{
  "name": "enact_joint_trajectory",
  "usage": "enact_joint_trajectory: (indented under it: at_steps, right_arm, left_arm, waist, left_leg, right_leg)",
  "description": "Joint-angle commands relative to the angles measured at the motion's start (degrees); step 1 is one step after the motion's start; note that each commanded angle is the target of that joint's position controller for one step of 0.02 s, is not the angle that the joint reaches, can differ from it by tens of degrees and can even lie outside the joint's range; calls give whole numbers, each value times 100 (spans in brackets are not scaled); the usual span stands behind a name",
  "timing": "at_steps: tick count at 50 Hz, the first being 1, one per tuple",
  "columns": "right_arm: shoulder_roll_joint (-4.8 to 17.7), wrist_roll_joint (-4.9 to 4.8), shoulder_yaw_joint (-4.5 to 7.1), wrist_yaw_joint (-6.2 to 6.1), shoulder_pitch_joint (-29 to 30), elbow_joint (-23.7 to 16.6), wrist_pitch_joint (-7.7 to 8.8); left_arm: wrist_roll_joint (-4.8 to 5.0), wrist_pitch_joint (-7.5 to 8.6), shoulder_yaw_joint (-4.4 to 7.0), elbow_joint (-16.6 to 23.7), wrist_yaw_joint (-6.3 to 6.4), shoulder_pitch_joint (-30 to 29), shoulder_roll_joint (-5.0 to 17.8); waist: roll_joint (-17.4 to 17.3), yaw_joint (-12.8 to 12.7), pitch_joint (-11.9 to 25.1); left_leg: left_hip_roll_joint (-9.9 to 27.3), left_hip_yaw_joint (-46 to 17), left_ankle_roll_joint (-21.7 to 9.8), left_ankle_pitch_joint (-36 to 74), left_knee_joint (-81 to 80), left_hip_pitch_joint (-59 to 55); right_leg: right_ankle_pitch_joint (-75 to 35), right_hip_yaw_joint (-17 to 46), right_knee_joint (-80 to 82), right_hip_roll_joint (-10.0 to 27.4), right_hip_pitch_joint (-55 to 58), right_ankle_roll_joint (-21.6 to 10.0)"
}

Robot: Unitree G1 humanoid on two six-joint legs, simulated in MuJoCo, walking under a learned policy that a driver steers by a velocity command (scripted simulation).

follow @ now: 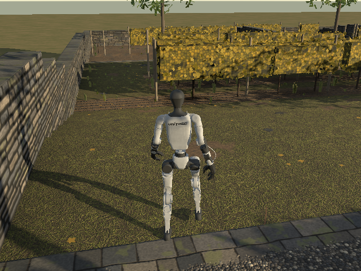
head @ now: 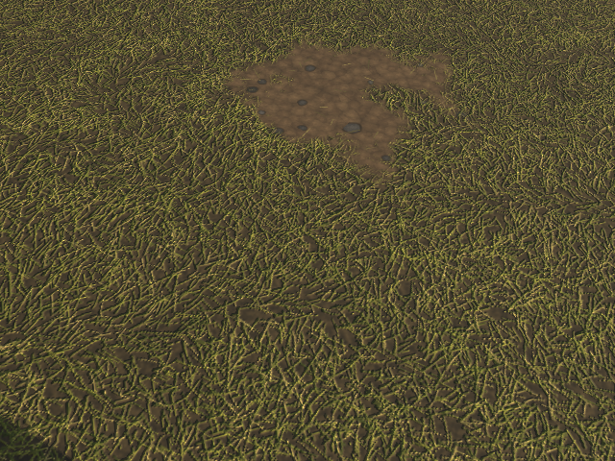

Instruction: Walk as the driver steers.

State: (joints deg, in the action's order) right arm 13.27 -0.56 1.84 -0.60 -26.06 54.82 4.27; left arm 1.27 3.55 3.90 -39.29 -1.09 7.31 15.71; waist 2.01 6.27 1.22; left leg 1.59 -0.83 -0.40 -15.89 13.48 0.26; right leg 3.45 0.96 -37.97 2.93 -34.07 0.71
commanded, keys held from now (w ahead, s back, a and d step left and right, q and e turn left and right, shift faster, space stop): w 0.22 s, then w+q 0.58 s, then w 0.20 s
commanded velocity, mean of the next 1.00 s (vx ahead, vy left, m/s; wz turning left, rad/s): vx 0.49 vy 0.00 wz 0.27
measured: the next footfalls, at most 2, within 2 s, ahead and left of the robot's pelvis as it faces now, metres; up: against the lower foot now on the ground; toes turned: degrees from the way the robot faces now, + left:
right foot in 0.14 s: +0.21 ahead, -0.15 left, +0.00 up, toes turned -1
left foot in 0.64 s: +0.51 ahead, +0.12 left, +0.00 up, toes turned +13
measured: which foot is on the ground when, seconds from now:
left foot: down 0.00-0.14, up 0.16-0.62, down 0.64-1.00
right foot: up 0.00-0.12, down 0.14-0.64, up 0.66-1.00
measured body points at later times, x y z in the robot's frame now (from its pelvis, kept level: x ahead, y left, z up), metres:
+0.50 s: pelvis +0.26 -0.04 -0.01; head +0.28 -0.04 +0.44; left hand +0.26 +0.24 -0.13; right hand +0.45 -0.28 -0.11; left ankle +0.43 +0.13 -0.69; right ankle +0.17 -0.15 -0.75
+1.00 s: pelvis +0.54 +0.05 +0.00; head +0.56 +0.08 +0.45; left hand +0.64 +0.35 -0.10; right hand +0.70 -0.19 -0.11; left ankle +0.47 +0.11 -0.75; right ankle +0.77 -0.07 -0.69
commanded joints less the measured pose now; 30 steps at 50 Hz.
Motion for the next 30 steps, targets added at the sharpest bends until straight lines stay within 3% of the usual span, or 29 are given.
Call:
enact_joint_trajectory:
  at_steps: [1, 3, 4, 5, 6, 7, 8, 9, 10, 11, 12, 14, 15, 17, 20, 23, 27, 28, 30]
  right_arm:
    - [1166, -55, 231, -3, -211, -190, 8]
    - [1229, -95, 262, 4, -245, -153, -40]
    - [1289, -103, 287, 3, -177, -159, -63]
    - [1324, -124, 298, -5, -36, -195, -74]
    - [1257, -109, 279, -5, 29, -237, -68]
    - [1047, 15, 191, -2, 218, -447, -23]
    - [271, 33, -43, 26, -289, -631, 113]
    - [845, -121, 113, 51, -59, -551, 245]
    - [1141, -236, 213, 77, 450, -723, 298]
    - [1060, -197, 201, 64, 715, -750, 301]
    - [954, -112, 211, 58, 809, -745, 261]
    - [692, -99, 196, 76, 611, -684, 102]
    - [575, -106, 180, 79, 584, -683, 27]
    - [544, -83, 185, 66, 793, -801, -60]
    - [538, -59, 170, 119, 1293, -1005, -43]
    - [464, -42, 103, 229, 1976, -1252, -4]
    - [532, -56, 97, 358, 2535, -1641, -17]
    - [571, -54, 113, 394, 2600, -1735, -21]
    - [743, -61, 204, 436, 2412, -1845, -46]
  left_arm:
    - [57, 177, -45, 748, -101, -1231, 139]
    - [70, 206, -28, 795, -143, -1219, 239]
    - [70, 214, 12, 765, -143, -1024, 344]
    - [48, 211, 90, 638, -117, -555, 490]
    - [31, 193, 226, 372, -60, 296, 753]
    - [-48, 157, 339, 146, 21, 1468, 1109]
    - [-86, 104, 434, -19, 4, 1934, 1651]
    - [-108, 90, 287, -60, 3, 1922, 1073]
    - [-95, 103, 183, -32, 6, 1456, 845]
    - [-99, 105, 130, 13, -3, 1083, 705]
    - [-126, 114, 86, 28, -28, 790, 549]
    - [-168, 183, 72, -30, -43, 537, 416]
    - [-147, 237, 84, -98, -45, 517, 424]
    - [-168, 315, 126, -236, -27, 561, 518]
    - [-193, 335, 155, -378, 27, 621, 622]
    - [-148, 331, 180, -486, 88, 762, 767]
    - [-45, 195, 235, -709, 136, 1102, 910]
    - [-28, 138, 250, -734, 151, 1127, 955]
    - [-37, 26, 289, -711, 202, 1075, 1122]
  waist:
    - [-1031, 152, -754]
    - [-1105, 28, -773]
    - [-1156, -158, -663]
    - [-1116, -494, -369]
    - [-943, -914, 214]
    - [-437, -1441, 1155]
    - [1402, -1232, 2054]
    - [1086, -1338, 1910]
    - [824, -1214, 948]
    - [381, -1057, 529]
    - [175, -886, 170]
    - [339, -587, -15]
    - [305, -505, -104]
    - [201, -463, -298]
    - [93, -558, -446]
    - [0, -805, -604]
    - [-75, -965, -703]
    - [-43, -949, -676]
    - [178, -758, -357]
  left_leg:
    - [1172, -819, -939, 966, -417, 212]
    - [1347, -897, -911, 1415, -229, 53]
    - [1402, -875, -862, 2038, -27, 8]
    - [1303, -680, -756, 3090, 471, 52]
    - [1026, -365, -609, 3867, 1446, 328]
    - [771, -146, -402, 2842, 3124, 1545]
    - [-202, 85, -45, -755, 5188, 3701]
    - [-36, -588, -91, -1553, 5973, 4275]
    - [255, -477, -178, -1114, 6132, 4620]
    - [477, -339, -183, -634, 5931, 4417]
    - [598, -297, -141, -326, 5621, 4248]
    - [745, -334, -97, -2, 5343, 3713]
    - [752, -331, -60, 63, 5251, 3677]
    - [722, -438, 19, 413, 4943, 3890]
    - [604, -487, 18, 1472, 3846, 3959]
    - [459, -135, -68, 2247, 2831, 3663]
    - [368, -5, -284, 1888, 2244, 3991]
    - [299, 103, -355, 1599, 2178, 3996]
    - [-48, 479, -545, 948, 2178, 3432]
  right_leg:
    - [85, -341, 583, -200, -103, -49]
    - [329, -335, 858, -247, 183, -220]
    - [400, -363, 987, -314, 569, -333]
    - [299, -443, 1196, -431, 1335, -484]
    - [191, -425, 1273, -447, 2591, -676]
    - [196, 609, 974, 521, 4485, -1043]
    - [1207, 3252, 1544, 1983, 6252, -1916]
    - [1691, 3874, 2058, 2011, 5874, -1919]
    - [1324, 2993, 2122, 1763, 5117, -1674]
    - [812, 2303, 2249, 1473, 4333, -1539]
    - [420, 1793, 2452, 1252, 3694, -1471]
    - [57, 1200, 2837, 1048, 2961, -1399]
    - [-190, 973, 2961, 1054, 2754, -1417]
    - [-576, 564, 3124, 1077, 2563, -1425]
    - [-789, -65, 3212, 946, 2550, -1272]
    - [-754, -508, 3326, 933, 2577, -1124]
    - [-1095, -725, 2981, 1232, 3610, -976]
    - [-1478, -787, 2774, 1288, 3842, -920]
    - [-3328, -973, 2000, 1292, 4099, -771]
Keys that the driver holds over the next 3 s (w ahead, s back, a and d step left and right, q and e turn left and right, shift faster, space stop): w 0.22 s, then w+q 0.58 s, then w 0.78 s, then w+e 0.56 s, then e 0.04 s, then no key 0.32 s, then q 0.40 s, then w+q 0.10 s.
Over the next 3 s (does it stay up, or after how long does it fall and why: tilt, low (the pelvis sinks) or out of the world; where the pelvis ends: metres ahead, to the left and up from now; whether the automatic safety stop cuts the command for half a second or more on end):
stays up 1.34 0.23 -0.01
